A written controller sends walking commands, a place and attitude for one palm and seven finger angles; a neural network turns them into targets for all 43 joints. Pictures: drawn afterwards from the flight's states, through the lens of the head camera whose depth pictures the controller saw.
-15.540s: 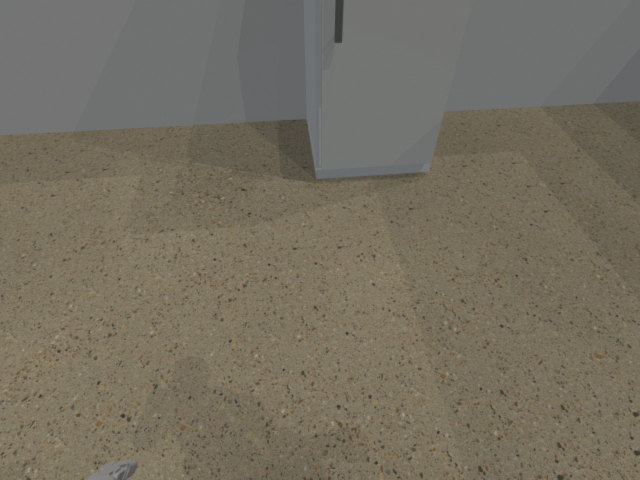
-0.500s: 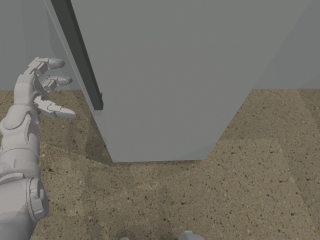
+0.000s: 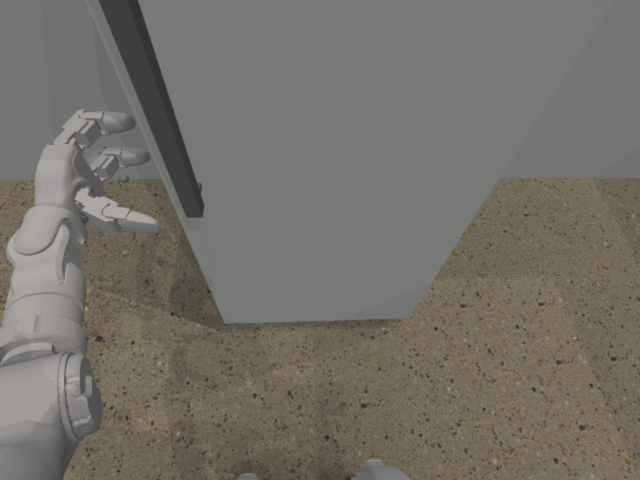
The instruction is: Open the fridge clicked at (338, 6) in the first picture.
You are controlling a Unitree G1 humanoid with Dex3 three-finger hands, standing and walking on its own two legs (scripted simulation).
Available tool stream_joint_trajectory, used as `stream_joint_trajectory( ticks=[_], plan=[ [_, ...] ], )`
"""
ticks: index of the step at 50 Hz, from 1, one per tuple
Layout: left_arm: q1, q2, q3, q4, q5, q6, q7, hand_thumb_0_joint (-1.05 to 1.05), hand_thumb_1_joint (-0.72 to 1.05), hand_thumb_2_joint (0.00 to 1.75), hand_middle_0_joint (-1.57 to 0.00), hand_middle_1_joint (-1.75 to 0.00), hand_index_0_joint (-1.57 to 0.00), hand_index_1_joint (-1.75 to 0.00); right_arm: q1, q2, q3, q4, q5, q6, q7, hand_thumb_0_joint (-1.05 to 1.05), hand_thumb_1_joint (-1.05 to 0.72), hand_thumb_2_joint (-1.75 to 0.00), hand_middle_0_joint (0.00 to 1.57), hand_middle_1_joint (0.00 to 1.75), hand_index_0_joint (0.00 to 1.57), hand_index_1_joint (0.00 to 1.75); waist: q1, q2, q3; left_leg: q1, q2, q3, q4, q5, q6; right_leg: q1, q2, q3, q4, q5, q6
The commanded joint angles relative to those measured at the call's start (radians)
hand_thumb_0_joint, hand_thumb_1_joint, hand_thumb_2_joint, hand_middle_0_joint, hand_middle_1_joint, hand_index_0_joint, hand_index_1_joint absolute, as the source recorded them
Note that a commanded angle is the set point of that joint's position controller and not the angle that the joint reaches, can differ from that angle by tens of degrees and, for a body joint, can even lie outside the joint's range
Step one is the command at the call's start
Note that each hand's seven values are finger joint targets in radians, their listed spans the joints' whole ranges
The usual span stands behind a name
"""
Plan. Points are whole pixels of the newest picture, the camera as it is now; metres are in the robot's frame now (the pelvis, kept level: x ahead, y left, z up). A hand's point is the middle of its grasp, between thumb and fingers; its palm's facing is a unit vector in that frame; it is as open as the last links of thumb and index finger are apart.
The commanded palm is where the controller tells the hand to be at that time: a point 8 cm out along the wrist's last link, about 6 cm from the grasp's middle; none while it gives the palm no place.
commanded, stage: feel for the door with the fingertips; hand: left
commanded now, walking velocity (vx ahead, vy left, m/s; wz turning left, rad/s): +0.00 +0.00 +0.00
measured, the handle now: (151, 68) +0.53 +0.18 +0.20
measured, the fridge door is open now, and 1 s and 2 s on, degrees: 0 0 0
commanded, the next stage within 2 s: slide the fingers in behind the handle in 0.76 s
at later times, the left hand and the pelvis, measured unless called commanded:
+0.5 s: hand (146, 167) +0.46 +0.20 +0.11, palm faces +0.00 -1.00 +0.00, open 14.0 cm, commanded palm +0.44 +0.25 +0.10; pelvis -0.01 +0.00 +0.00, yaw +1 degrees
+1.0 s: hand (150, 161) +0.48 +0.20 +0.10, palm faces +0.00 -1.00 +0.00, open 13.7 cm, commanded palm +0.45 +0.25 +0.10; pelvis +0.00 +0.00 +0.00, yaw +0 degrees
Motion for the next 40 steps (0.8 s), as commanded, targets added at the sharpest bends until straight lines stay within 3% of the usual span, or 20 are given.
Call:
stream_joint_trajectory(
  ticks=[1, 7, 9, 12, 15, 16, 17, 18, 19, 23, 25, 28, 30, 31, 33, 34, 36, 38, 39, 40],
  plan=[
    [-0.426, 0.195, -0.009, -0.248, -0.029, -0.057, 0.0, 0.0, -0.5, 0.3, -0.3, -1.2, -0.3, -1.2, 0.071, -0.163, -0.064, -0.081, 0.002, -0.036, -0.009, 0.0, -0.9, -0.9, 0.2, 0.3, 0.2, 0.3, -0.004, 0.096, -0.394, 0.198, -0.026, -0.05, -0.095, 0.382, 0.012, 0.21, 0.033, 0.021, -0.047, 0.323, -0.019],
    [-0.413, 0.151, -0.023, -0.251, -0.014, -0.044, 0.067, 0.0, -0.5, 0.3, -0.3, -1.2, -0.3, -1.2, 0.069, -0.156, -0.065, -0.078, -0.003, -0.038, 0.002, 0.0, -0.9, -0.9, 0.2, 0.3, 0.2, 0.3, -0.003, 0.042, -0.363, 0.166, -0.029, -0.045, -0.101, 0.365, 0.014, 0.218, 0.031, 0.019, -0.048, 0.322, -0.013],
    [-0.429, 0.203, 0.014, -0.266, 0.004, -0.054, 0.093, 0.0, -0.5, 0.3, -0.3, -1.2, -0.3, -1.2, 0.07, -0.156, -0.064, -0.079, -0.005, -0.038, 0.004, 0.0, -0.9, -0.9, 0.2, 0.3, 0.2, 0.3, 0.009, 0.079, -0.387, 0.174, -0.031, -0.045, -0.098, 0.389, 0.012, 0.232, 0.03, 0.024, -0.037, 0.339, -0.016],
    [-0.457, 0.245, 0.034, -0.236, 0.03, -0.068, 0.114, 0.0, -0.5, 0.3, -0.3, -1.2, -0.3, -1.2, 0.068, -0.153, -0.06, -0.075, -0.005, -0.038, 0.002, 0.0, -0.9, -0.9, 0.2, 0.3, 0.2, 0.3, 0.003, 0.037, -0.362, 0.12, -0.034, -0.037, -0.101, 0.337, 0.017, 0.262, 0.026, 0.035, -0.04, 0.33, -0.012],
    [-0.503, 0.2, -0.012, -0.235, 0.037, -0.088, 0.099, 0.0, -0.5, 0.3, -0.3, -1.2, -0.3, -1.2, 0.064, -0.15, -0.059, -0.075, -0.005, -0.042, 0.002, 0.0, -0.9, -0.9, 0.2, 0.3, 0.2, 0.3, -0.012, 0.096, -0.383, 0.159, -0.035, -0.035, -0.093, 0.342, 0.016, 0.236, 0.027, 0.039, -0.038, 0.329, -0.014],
    [-0.501, 0.218, 0.003, -0.208, 0.035, -0.09, 0.094, 0.0, -0.5, 0.3, -0.3, -1.2, -0.3, -1.2, 0.069, -0.154, -0.059, -0.068, -0.005, -0.041, 0.0, 0.0, -0.9, -0.9, 0.2, 0.3, 0.2, 0.3, -0.01, 0.071, -0.372, 0.151, -0.032, -0.042, -0.092, 0.332, 0.014, 0.228, 0.028, 0.035, -0.038, 0.313, -0.016],
    [-0.514, 0.184, -0.028, -0.182, 0.031, -0.088, 0.083, 0.0, -0.5, 0.3, -0.3, -1.2, -0.3, -1.2, 0.066, -0.153, -0.057, -0.065, -0.003, -0.043, -0.002, 0.0, -0.9, -0.9, 0.2, 0.3, 0.2, 0.3, -0.025, 0.08, -0.354, 0.154, -0.032, -0.04, -0.094, 0.318, 0.014, 0.207, 0.028, 0.035, -0.044, 0.298, -0.016],
    [-0.53, 0.185, -0.023, -0.153, 0.022, -0.086, 0.076, 0.0, -0.5, 0.3, -0.3, -1.2, -0.3, -1.2, 0.075, -0.157, -0.055, -0.061, -0.004, -0.043, -0.004, 0.0, -0.9, -0.9, 0.2, 0.3, 0.2, 0.3, -0.03, 0.05, -0.338, 0.14, -0.032, -0.045, -0.091, 0.309, 0.016, 0.208, 0.03, 0.033, -0.044, 0.291, -0.017],
    [-0.562, 0.189, -0.028, -0.144, 0.022, -0.086, 0.068, 0.0, -0.5, 0.3, -0.3, -1.2, -0.3, -1.2, 0.071, -0.159, -0.056, -0.053, -0.003, -0.045, -0.006, 0.0, -0.9, -0.9, 0.2, 0.3, 0.2, 0.3, -0.037, 0.075, -0.339, 0.143, -0.031, -0.045, -0.091, 0.301, 0.014, 0.194, 0.027, 0.035, -0.044, 0.285, -0.015],
    [-0.555, 0.202, -0.009, -0.092, 0.013, -0.077, 0.059, 0.0, -0.5, 0.3, -0.3, -1.2, -0.3, -1.2, 0.086, -0.164, -0.055, -0.049, -0.006, -0.047, -0.009, 0.0, -0.9, -0.9, 0.2, 0.3, 0.2, 0.3, -0.032, 0.047, -0.35, 0.124, -0.035, -0.049, -0.084, 0.306, 0.017, 0.199, 0.027, 0.033, -0.039, 0.289, -0.015],
    [-0.561, 0.209, -0.004, -0.102, 0.019, -0.079, 0.063, 0.0, -0.5, 0.3, -0.3, -1.2, -0.3, -1.2, 0.094, -0.164, -0.057, -0.05, -0.009, -0.045, -0.006, 0.0, -0.9, -0.9, 0.2, 0.3, 0.2, 0.3, -0.029, 0.055, -0.389, 0.131, -0.034, -0.046, -0.079, 0.329, 0.016, 0.206, 0.026, 0.036, -0.032, 0.312, -0.01],
    [-0.563, 0.274, 0.036, -0.074, 0.03, -0.081, 0.071, 0.0, -0.5, 0.3, -0.3, -1.2, -0.3, -1.2, 0.107, -0.171, -0.054, -0.049, -0.011, -0.04, -0.008, 0.0, -0.9, -0.9, 0.2, 0.3, 0.2, 0.3, -0.025, 0.022, -0.379, 0.085, -0.036, -0.047, -0.076, 0.309, 0.019, 0.226, 0.026, 0.039, -0.027, 0.305, -0.01],
    [-0.596, 0.281, 0.032, -0.077, 0.042, -0.084, 0.076, 0.0, -0.5, 0.3, -0.3, -1.2, -0.3, -1.2, 0.11, -0.169, -0.054, -0.051, -0.01, -0.037, -0.007, 0.0, -0.9, -0.9, 0.2, 0.3, 0.2, 0.3, -0.034, 0.035, -0.374, 0.078, -0.035, -0.042, -0.077, 0.302, 0.02, 0.221, 0.025, 0.042, -0.03, 0.305, -0.007],
    [-0.594, 0.297, 0.044, -0.101, 0.047, -0.092, 0.077, 0.0, -0.5, 0.3, -0.3, -1.2, -0.3, -1.2, 0.111, -0.168, -0.056, -0.056, -0.013, -0.037, -0.006, 0.0, -0.9, -0.9, 0.2, 0.3, 0.2, 0.3, -0.02, 0.079, -0.406, 0.094, -0.037, -0.04, -0.074, 0.316, 0.018, 0.23, 0.025, 0.046, -0.025, 0.314, -0.009],
    [-0.598, 0.311, 0.052, -0.125, 0.05, -0.107, 0.08, 0.0, -0.5, 0.3, -0.3, -1.2, -0.3, -1.2, 0.117, -0.169, -0.057, -0.06, -0.015, -0.034, -0.005, 0.0, -0.9, -0.9, 0.2, 0.3, 0.2, 0.3, -0.019, 0.1, -0.444, 0.122, -0.036, -0.044, -0.064, 0.355, 0.018, 0.231, 0.029, 0.045, -0.016, 0.335, -0.013],
    [-0.615, 0.303, 0.046, -0.134, 0.049, -0.113, 0.079, 0.0, -0.5, 0.3, -0.3, -1.2, -0.3, -1.2, 0.122, -0.166, -0.057, -0.055, -0.015, -0.032, -0.004, 0.0, -0.9, -0.9, 0.2, 0.3, 0.2, 0.3, -0.026, 0.095, -0.462, 0.135, -0.033, -0.048, -0.064, 0.366, 0.017, 0.229, 0.03, 0.043, -0.016, 0.343, -0.01],
    [-0.612, 0.287, 0.031, -0.098, 0.044, -0.106, 0.074, 0.0, -0.5, 0.3, -0.3, -1.2, -0.3, -1.2, 0.123, -0.167, -0.055, -0.049, -0.013, -0.03, -0.005, 0.0, -0.9, -0.9, 0.2, 0.3, 0.2, 0.3, -0.038, 0.082, -0.415, 0.114, -0.031, -0.046, -0.067, 0.337, 0.017, 0.212, 0.032, 0.042, -0.026, 0.321, -0.009],
    [-0.633, 0.288, 0.038, -0.119, 0.038, -0.109, 0.068, 0.0, -0.5, 0.3, -0.3, -1.2, -0.3, -1.2, 0.131, -0.17, -0.06, -0.049, -0.016, -0.031, -0.005, 0.0, -0.9, -0.9, 0.2, 0.3, 0.2, 0.3, -0.036, 0.113, -0.435, 0.14, -0.032, -0.048, -0.064, 0.365, 0.017, 0.208, 0.034, 0.039, -0.023, 0.333, -0.012],
    [-0.627, 0.321, 0.063, -0.127, 0.041, -0.11, 0.068, 0.0, -0.5, 0.3, -0.3, -1.2, -0.3, -1.2, 0.137, -0.175, -0.063, -0.043, -0.015, -0.028, -0.006, 0.0, -0.9, -0.9, 0.2, 0.3, 0.2, 0.3, -0.028, 0.118, -0.466, 0.164, -0.028, -0.055, -0.063, 0.393, 0.013, 0.207, 0.035, 0.036, -0.019, 0.344, -0.013],
    [-0.606, 0.279, 0.034, -0.115, 0.037, -0.104, 0.064, 0.0, -0.5, 0.3, -0.3, -1.2, -0.3, -1.2, 0.132, -0.169, -0.062, -0.046, -0.013, -0.027, -0.003, 0.0, -0.9, -0.9, 0.2, 0.3, 0.2, 0.3, -0.033, 0.12, -0.456, 0.165, -0.029, -0.048, -0.063, 0.388, 0.014, 0.202, 0.036, 0.037, -0.026, 0.341, -0.011]
  ],
)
